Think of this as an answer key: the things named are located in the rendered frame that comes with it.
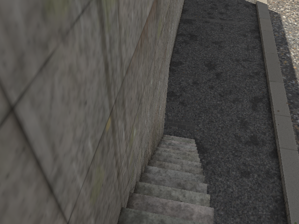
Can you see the stairs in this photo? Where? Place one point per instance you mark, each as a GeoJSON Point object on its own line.
{"type": "Point", "coordinates": [172, 189]}

